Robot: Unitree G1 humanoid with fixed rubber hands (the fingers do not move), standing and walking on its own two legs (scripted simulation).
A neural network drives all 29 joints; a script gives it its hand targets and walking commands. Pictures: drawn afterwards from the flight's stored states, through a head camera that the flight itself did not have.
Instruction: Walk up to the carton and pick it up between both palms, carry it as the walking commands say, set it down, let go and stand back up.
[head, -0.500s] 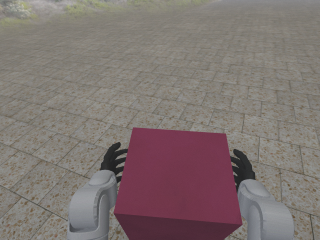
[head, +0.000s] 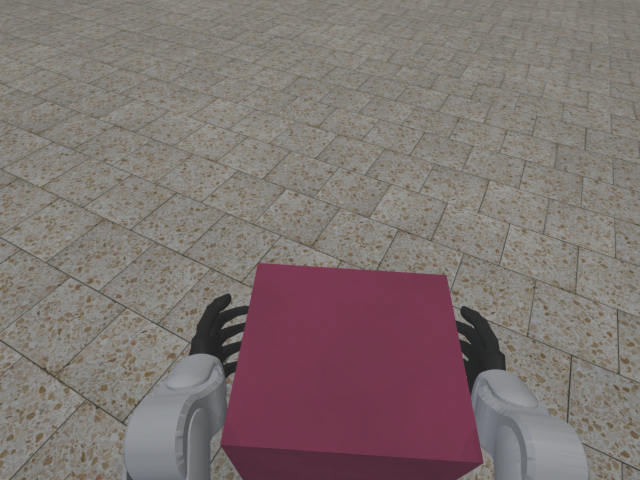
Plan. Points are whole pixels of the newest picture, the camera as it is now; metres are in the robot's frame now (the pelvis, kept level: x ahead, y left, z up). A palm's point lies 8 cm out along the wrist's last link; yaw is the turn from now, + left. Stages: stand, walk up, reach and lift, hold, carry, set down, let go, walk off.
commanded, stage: carry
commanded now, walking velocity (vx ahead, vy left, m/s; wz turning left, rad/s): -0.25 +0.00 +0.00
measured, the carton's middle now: (341, 394) +0.23 +0.02 +0.02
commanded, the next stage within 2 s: none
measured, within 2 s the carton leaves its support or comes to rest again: neither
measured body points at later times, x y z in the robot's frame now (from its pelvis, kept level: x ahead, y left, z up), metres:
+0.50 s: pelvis -0.20 -0.02 -0.01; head -0.20 -0.02 +0.44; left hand +0.06 +0.13 +0.09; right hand +0.06 -0.17 +0.09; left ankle -0.25 +0.10 -0.72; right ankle -0.12 -0.13 -0.72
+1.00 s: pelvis -0.37 -0.03 +0.01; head -0.39 -0.06 +0.45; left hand -0.11 +0.08 +0.09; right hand -0.17 -0.22 +0.06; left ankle -0.32 +0.10 -0.70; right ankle -0.38 -0.14 -0.72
